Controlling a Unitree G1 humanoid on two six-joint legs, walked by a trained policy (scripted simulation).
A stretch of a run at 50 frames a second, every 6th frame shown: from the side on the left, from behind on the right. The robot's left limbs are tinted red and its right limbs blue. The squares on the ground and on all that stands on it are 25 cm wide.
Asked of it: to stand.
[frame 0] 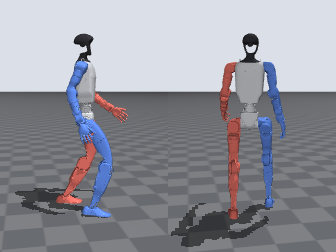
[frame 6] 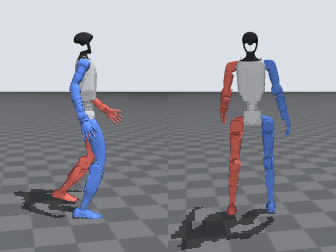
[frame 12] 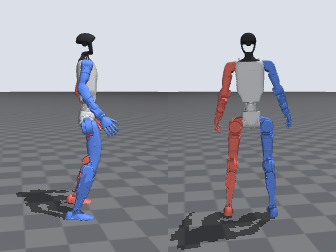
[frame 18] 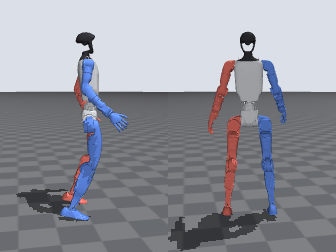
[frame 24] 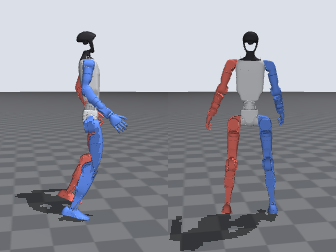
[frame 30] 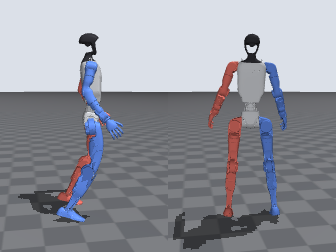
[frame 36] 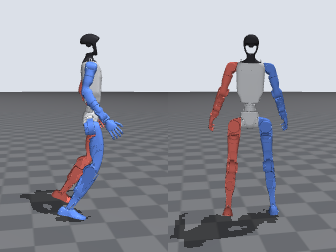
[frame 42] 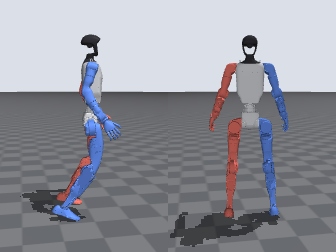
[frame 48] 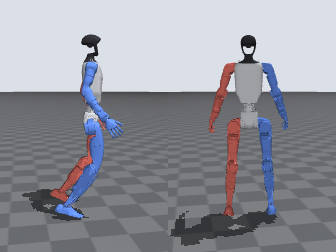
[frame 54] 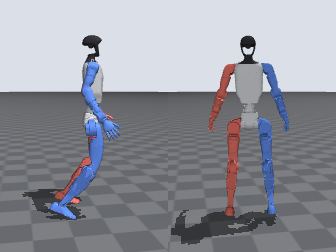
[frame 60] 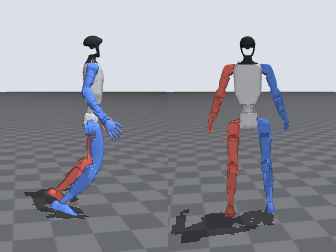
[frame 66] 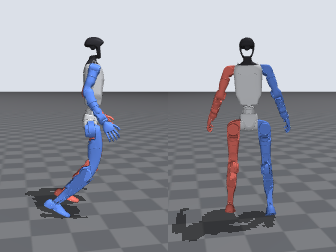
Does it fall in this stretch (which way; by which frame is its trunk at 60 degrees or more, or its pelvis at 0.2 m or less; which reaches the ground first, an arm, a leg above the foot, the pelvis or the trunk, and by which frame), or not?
no
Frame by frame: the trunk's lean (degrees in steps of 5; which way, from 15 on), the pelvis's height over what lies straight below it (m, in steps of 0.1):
0: 5, 0.8
6: 5, 0.8
12: 5, 0.8
18: 5, 0.8
24: 5, 0.8
30: 5, 0.8
36: 5, 0.8
42: 0, 0.8
48: 0, 0.8
54: 0, 0.8
60: 0, 0.8
66: 0, 0.7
